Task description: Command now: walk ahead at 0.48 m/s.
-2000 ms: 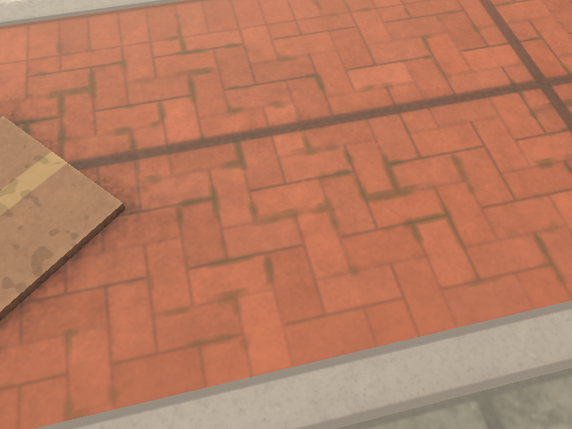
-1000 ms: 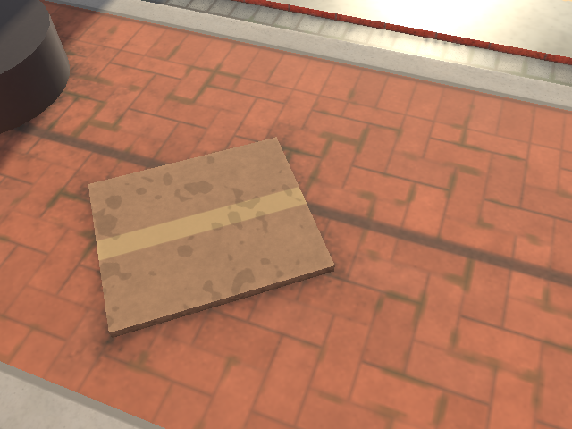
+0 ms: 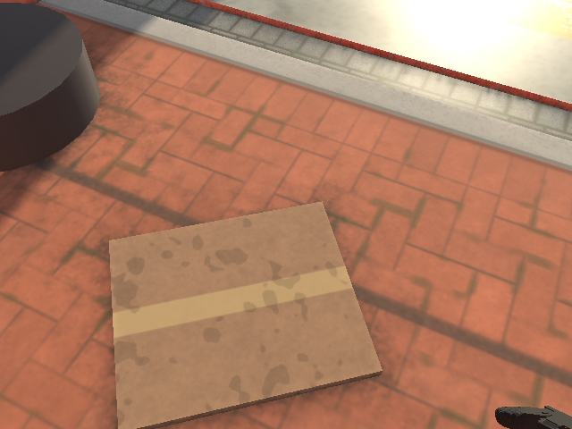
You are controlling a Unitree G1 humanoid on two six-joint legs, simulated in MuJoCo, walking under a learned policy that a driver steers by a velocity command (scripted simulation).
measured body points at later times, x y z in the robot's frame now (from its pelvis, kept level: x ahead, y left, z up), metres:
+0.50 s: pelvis +0.29 -0.05 -0.01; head +0.32 -0.06 +0.44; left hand +0.52 +0.17 -0.09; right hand +0.27 -0.34 -0.14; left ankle +0.10 +0.09 -0.69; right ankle +0.39 -0.14 -0.72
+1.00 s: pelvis +0.57 -0.08 +0.02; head +0.59 -0.09 +0.47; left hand +0.74 +0.16 -0.09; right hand +0.67 -0.39 -0.06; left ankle +0.72 -0.01 -0.69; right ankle +0.41 -0.14 -0.68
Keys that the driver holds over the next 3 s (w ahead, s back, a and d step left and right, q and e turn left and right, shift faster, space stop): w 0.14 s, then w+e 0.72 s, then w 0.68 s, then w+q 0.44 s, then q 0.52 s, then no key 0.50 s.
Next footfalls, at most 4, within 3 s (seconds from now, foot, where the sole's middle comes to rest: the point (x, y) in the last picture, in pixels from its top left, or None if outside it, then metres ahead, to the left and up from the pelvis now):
0.46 right None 0.43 -0.15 -0.76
0.94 left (320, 295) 0.76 -0.02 -0.73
1.40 right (449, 302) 0.77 -0.35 -0.76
1.90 left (417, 187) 1.15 -0.31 -0.76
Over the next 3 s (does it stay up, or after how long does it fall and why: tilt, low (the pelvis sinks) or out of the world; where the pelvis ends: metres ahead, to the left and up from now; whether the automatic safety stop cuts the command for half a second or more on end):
stays up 1.16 -0.38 0.01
